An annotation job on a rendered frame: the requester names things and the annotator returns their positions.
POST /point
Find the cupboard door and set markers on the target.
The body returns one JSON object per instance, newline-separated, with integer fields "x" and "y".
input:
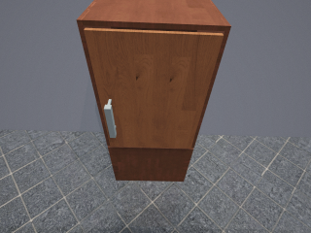
{"x": 157, "y": 81}

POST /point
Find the handle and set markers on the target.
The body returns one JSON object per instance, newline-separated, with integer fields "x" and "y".
{"x": 108, "y": 111}

